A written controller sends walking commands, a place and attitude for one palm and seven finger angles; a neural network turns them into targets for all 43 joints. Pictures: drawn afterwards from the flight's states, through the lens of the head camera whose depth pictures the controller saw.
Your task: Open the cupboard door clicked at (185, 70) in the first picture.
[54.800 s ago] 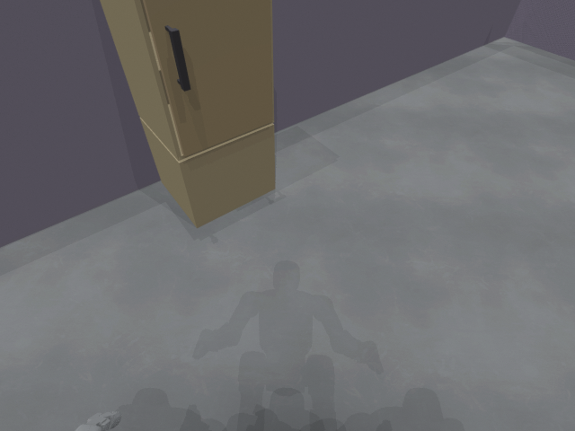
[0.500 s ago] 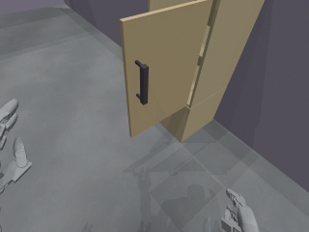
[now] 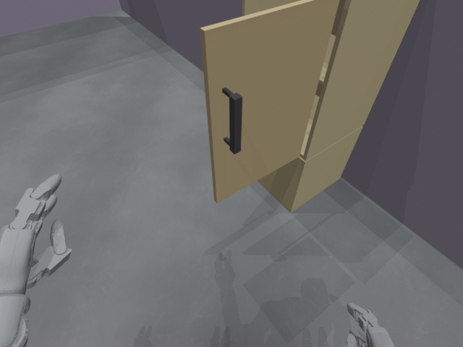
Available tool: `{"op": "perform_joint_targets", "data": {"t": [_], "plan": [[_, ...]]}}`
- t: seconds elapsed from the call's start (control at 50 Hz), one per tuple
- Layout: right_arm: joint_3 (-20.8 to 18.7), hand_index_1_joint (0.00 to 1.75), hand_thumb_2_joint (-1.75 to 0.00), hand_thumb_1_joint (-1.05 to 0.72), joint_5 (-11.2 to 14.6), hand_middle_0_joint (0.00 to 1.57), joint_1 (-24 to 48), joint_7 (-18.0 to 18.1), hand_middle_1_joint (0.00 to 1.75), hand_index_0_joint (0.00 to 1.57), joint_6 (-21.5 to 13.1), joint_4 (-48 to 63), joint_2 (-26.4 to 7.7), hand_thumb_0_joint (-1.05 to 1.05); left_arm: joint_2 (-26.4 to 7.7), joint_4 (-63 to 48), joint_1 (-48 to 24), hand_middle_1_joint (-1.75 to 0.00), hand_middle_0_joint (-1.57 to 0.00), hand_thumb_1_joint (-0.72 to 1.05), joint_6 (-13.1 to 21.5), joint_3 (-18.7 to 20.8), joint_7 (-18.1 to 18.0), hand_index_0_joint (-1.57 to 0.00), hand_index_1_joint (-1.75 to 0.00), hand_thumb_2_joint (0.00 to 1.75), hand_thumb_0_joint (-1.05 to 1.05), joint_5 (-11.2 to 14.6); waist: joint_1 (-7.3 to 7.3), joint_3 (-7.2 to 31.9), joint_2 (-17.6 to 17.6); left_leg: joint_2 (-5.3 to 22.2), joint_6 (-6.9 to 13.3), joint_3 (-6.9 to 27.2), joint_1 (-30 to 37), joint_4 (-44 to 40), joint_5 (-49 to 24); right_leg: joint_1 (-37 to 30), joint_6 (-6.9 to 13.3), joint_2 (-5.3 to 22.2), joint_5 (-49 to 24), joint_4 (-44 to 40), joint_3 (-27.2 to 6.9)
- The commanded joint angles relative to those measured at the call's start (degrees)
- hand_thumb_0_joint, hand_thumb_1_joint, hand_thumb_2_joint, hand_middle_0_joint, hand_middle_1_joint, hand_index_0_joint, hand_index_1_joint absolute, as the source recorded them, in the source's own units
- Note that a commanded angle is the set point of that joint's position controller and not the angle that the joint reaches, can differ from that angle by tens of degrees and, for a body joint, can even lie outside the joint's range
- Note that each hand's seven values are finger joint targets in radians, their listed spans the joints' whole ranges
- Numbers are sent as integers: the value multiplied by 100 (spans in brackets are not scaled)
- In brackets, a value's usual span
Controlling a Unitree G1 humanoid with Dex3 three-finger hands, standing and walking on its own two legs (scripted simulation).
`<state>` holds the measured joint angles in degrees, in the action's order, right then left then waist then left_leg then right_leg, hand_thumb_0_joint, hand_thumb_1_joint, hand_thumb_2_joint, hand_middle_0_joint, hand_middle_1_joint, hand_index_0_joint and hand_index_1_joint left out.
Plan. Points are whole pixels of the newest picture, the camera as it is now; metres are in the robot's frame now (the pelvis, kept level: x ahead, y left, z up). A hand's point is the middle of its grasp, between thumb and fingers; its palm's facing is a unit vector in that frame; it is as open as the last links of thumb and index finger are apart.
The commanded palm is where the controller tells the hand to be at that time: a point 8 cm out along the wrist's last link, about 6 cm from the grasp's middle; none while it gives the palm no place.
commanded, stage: let the arm hang, fingers relaxed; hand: left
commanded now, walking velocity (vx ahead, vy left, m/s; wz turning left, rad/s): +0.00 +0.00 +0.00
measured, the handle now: (231, 121) +0.64 +0.05 +0.02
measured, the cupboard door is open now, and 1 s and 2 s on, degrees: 89 89 89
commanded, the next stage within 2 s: look to check the result in 1.04 s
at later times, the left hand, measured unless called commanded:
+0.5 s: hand out of the picture -0.07 +0.17 -0.17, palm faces +0.05 -0.97 -0.22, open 7.3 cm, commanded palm none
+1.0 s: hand out of the picture +0.03 +0.14 -0.17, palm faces +0.04 -0.98 -0.20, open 7.3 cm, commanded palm none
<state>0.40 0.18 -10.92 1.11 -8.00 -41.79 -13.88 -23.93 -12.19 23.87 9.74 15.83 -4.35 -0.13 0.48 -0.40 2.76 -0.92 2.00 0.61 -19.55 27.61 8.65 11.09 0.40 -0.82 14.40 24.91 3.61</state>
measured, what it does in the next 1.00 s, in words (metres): stands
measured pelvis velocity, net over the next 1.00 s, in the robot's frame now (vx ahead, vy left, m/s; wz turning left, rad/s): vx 0.02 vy -0.04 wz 0.01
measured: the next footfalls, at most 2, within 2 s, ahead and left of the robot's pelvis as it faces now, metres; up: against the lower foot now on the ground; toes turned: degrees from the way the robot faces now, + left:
none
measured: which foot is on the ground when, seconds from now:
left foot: down 0.00-1.00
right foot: down 0.00-1.00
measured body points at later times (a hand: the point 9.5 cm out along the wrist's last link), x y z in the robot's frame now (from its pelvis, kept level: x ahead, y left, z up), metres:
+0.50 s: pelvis -0.01 -0.02 +0.00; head +0.02 -0.02 +0.45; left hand -0.07 +0.22 -0.15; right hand +0.00 -0.26 -0.16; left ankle +0.06 +0.09 -0.74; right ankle -0.02 -0.12 -0.74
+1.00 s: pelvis +0.02 -0.04 +0.00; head +0.03 -0.04 +0.45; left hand +0.03 +0.19 -0.16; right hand +0.01 -0.25 -0.17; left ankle +0.06 +0.09 -0.74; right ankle -0.02 -0.12 -0.74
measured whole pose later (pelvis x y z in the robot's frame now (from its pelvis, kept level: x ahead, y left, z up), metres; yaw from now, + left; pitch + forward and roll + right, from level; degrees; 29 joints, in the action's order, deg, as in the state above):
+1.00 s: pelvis +0.02 -0.04 +0.00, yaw +1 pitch -2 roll +0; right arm 0.6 -1.2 -14.5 1.7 1.2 -66.2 -8.0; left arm -8.4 64.7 13.5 0.2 0.5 -1.8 0.1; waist -0.9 -3.1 0.7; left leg -0.2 -0.6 1.8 -13.8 25.1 9.5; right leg 6.3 3.1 -1.8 16.9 24.8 4.6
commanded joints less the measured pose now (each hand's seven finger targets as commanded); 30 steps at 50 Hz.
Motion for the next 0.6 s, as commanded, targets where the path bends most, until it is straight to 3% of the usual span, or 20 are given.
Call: {"op": "perform_joint_targets", "data": {"t": [0.0,0.04,0.06,0.12,0.2,0.26,0.32,0.36,0.38,0.44,0.58], "plan": [[-409,30,-90,-90,-28,20,119,-80,30,20,273,-58,-1259,0,103,2626,-167,-30,-20,90,-903,-937,419,-20,-30,90,0,-164,-86,573,-399,891,203,1016,209,-43,-1354,282,173,387,63,424,-358],[-361,30,-90,-90,-90,20,266,-85,30,20,379,-156,-1296,0,-26,3257,-461,-30,-20,90,-900,-982,424,-20,-30,90,0,-193,-29,488,-1193,815,251,1105,0,-138,-883,79,241,437,46,330,-455],[-359,30,-90,-90,-111,20,298,-92,30,20,422,-232,-1318,0,-82,3597,-643,-30,-20,90,-889,-1001,427,-20,-30,90,0,-192,-33,499,-1423,736,234,1060,47,-92,-755,102,294,532,-13,251,-546],[-252,30,-90,-90,-165,20,305,-108,30,20,596,-515,-1060,0,7,4576,-934,-30,-20,90,-961,-1170,385,-20,-30,90,0,-136,-72,225,-712,536,117,839,206,-150,-565,295,386,698,41,95,-687],[-164,30,-90,-90,-182,20,276,-78,30,20,763,-845,-813,0,121,5663,-837,-30,-20,90,-1003,-1309,342,-20,-30,90,0,-97,-35,110,402,492,83,882,252,-539,80,120,337,605,418,-119,-705],[-122,30,-90,-90,-159,20,107,-25,30,20,830,-1152,-626,0,280,6339,-651,-30,-20,90,-1001,-1366,339,-20,-30,90,0,-57,-50,63,778,457,31,862,335,-697,571,106,340,584,584,-300,-690],[-152,30,-90,-90,-142,20,-91,20,30,20,868,-1379,-555,0,364,6813,-528,-30,-20,90,-976,-1356,337,-20,-30,90,0,-45,-63,118,721,464,21,838,477,-666,657,65,376,616,579,-496,-700],[-167,30,-90,-90,-134,20,-223,41,30,20,887,-1530,-519,0,419,7034,-499,-30,-20,90,-962,-1371,338,-20,-30,90,0,-36,-94,16,476,447,8,804,544,-622,700,186,405,651,742,-653,-717],[-188,30,-90,-90,-118,20,-269,50,30,20,889,-1571,-571,0,386,7128,-501,-30,-20,90,-947,-1370,335,-20,-30,90,0,-40,-99,-84,124,465,17,785,644,-564,562,284,416,658,735,-744,-686],[-194,30,-90,-90,-116,20,-454,70,30,20,894,-1788,-479,0,531,7366,-533,-30,-20,90,-942,-1414,316,-20,-30,90,0,-31,-158,-285,-213,490,15,715,790,-526,393,489,419,690,784,-847,-655],[-150,30,-90,-90,-121,20,-574,74,30,20,904,-2051,-265,0,689,7636,-347,-30,-20,90,-951,-1445,262,-20,-30,90,0,-22,-102,-473,-464,484,3,569,803,-521,151,485,379,692,761,-866,-611]]}}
